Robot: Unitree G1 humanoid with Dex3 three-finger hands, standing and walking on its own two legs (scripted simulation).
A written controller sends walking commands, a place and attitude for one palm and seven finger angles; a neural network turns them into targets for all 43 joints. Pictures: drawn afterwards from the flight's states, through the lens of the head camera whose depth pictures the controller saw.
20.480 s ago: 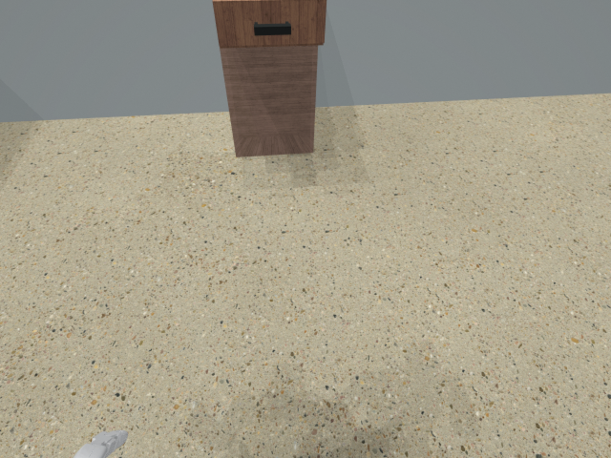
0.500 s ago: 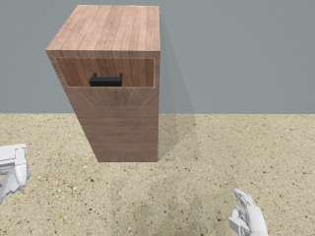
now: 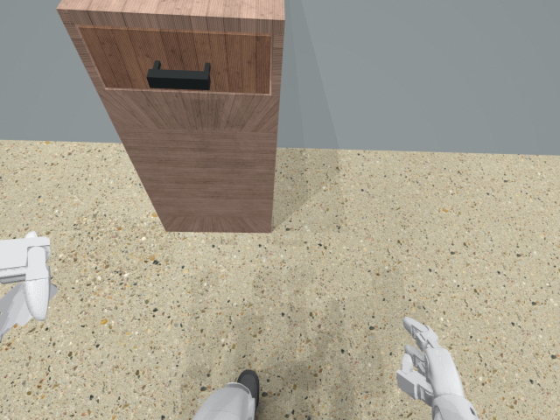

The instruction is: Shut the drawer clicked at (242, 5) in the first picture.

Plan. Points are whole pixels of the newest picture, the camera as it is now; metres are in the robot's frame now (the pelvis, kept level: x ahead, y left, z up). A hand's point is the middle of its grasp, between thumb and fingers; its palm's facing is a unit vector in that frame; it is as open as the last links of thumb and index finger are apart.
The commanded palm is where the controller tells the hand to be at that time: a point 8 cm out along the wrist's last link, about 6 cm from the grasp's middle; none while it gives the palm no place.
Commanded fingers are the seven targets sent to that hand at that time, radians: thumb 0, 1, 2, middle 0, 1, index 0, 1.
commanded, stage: step back with the hand held close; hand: left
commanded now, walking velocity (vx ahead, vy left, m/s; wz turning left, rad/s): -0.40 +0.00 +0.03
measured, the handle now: (181, 72) +0.73 +0.27 +0.00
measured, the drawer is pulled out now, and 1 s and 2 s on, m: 0.00 0.00 0.00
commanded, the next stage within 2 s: stop stepping back and stand still in 0.26 s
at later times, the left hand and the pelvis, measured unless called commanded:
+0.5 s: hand out of the picture +0.06 +0.21 +0.17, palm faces +0.25 -0.85 -0.47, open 3.3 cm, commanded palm +0.00 +0.27 +0.19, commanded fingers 0.00 0.90 0.90 -1.40 -1.60 -1.40 -1.60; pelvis -0.14 -0.01 +0.00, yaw +0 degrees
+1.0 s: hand out of the picture -0.06 +0.22 +0.19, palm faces +0.40 -0.79 -0.47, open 3.3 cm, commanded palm -0.11 +0.26 +0.19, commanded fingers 0.00 0.90 0.90 -1.40 -1.60 -1.40 -1.60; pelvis -0.23 -0.02 +0.00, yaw +2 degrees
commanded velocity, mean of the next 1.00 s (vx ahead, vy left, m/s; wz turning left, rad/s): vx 0.05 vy -0.02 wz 0.01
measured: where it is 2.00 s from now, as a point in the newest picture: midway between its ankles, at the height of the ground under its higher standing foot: outside the picture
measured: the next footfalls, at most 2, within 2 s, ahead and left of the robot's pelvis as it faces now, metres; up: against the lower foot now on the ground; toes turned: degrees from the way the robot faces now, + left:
left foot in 0.28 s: +0.00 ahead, +0.09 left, +0.00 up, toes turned +1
left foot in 0.78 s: -0.16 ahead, +0.11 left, +0.00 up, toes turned +3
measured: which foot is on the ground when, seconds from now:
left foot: down 0.00-0.10, up 0.12-0.26, down 0.28-0.56, up 0.58-0.76, down 0.78-1.00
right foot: down 0.00-0.78, up 0.80-1.00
